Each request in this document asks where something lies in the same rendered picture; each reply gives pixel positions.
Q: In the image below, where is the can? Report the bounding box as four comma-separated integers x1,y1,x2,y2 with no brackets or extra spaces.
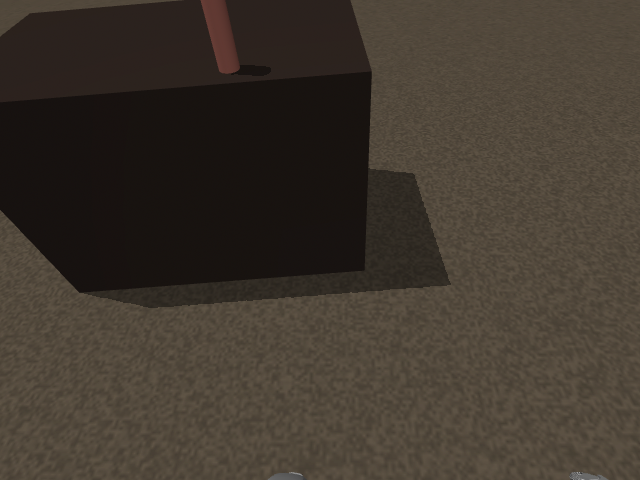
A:
201,0,240,74

